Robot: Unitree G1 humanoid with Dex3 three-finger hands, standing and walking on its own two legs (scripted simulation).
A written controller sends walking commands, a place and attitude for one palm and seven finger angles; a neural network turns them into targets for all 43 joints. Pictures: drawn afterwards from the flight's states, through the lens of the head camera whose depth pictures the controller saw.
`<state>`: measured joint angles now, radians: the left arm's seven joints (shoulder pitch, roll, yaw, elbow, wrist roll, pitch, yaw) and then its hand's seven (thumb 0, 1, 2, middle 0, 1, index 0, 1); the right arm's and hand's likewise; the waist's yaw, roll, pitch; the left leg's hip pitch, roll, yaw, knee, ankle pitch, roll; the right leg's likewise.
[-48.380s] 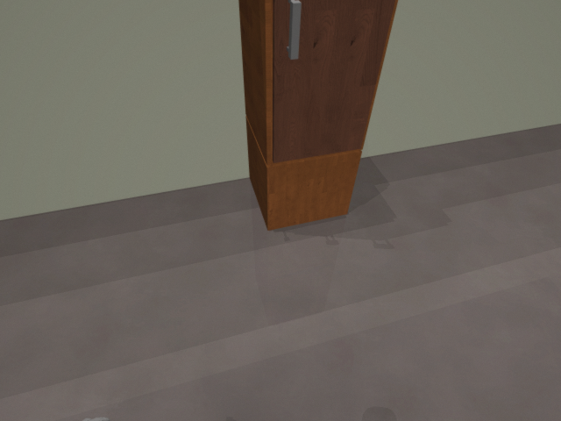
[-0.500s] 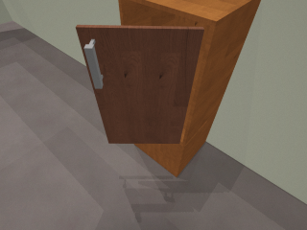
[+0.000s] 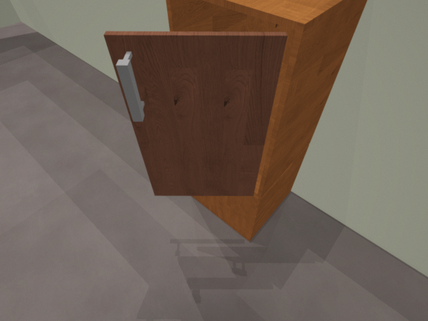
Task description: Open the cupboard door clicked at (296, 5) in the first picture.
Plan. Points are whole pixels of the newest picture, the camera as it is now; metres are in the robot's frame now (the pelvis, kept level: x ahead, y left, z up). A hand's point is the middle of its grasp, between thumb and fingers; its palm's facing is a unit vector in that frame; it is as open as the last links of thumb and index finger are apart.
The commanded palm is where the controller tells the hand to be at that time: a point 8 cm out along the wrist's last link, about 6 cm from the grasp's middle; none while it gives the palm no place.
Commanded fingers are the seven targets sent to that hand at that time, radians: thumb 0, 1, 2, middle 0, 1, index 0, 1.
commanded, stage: look again from close up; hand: left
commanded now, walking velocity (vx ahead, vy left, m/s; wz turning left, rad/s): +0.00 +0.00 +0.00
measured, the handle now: (133, 87) +0.55 +0.22 +0.14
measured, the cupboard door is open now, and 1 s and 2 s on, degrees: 41 41 41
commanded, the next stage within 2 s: raise the hand with hooked fingers in 0.46 s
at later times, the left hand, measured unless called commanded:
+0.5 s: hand out of the picture +0.04 +0.16 -0.17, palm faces +0.02 -0.98 -0.20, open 7.3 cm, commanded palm none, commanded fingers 0.00 0.90 0.90 -0.20 -0.30 -0.20 -0.30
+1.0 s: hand (123, 296) +0.17 +0.18 -0.03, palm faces +0.12 -0.99 +0.00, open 8.7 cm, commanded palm +0.16 +0.24 -0.01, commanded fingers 0.00 0.36 0.67 -0.24 -0.64 -0.24 -0.64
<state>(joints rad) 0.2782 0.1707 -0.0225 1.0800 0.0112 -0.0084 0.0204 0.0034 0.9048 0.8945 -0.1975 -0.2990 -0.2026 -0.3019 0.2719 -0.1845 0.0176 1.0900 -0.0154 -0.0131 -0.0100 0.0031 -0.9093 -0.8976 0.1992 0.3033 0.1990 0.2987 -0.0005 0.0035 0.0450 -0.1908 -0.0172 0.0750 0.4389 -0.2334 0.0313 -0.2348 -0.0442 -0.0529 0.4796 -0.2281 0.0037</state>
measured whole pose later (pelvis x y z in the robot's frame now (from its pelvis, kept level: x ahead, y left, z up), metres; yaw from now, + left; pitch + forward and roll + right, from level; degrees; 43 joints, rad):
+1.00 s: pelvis -0.01 -0.03 -0.06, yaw +2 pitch +8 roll +0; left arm 0.46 0.19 0.19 0.10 -0.28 -0.42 -0.29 0.01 0.58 0.76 -0.22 -0.50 -0.23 -0.51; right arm 0.15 -0.28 -0.06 0.49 0.03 -0.24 -0.04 0.01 -0.91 -0.90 0.20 0.30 0.20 0.30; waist 0.03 -0.02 -0.11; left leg -0.66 0.03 0.02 0.99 -0.47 -0.01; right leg -0.67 -0.03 -0.10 0.99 -0.47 -0.04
